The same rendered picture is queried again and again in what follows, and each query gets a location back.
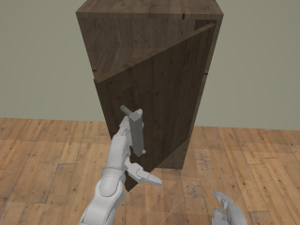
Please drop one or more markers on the robot right hand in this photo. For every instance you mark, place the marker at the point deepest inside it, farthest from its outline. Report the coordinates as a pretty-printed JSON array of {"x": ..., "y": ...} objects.
[{"x": 233, "y": 214}]

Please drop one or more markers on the robot left hand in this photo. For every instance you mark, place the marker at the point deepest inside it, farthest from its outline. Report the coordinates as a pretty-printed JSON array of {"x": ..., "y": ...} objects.
[{"x": 118, "y": 151}]

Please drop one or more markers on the robot left forearm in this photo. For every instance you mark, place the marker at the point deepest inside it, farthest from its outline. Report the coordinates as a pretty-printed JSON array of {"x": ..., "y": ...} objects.
[{"x": 109, "y": 193}]

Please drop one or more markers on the cupboard door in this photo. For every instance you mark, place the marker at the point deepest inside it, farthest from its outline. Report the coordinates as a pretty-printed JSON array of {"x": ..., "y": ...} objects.
[{"x": 165, "y": 83}]

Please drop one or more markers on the handle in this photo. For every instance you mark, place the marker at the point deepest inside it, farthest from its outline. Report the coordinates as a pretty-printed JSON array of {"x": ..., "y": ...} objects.
[{"x": 136, "y": 130}]

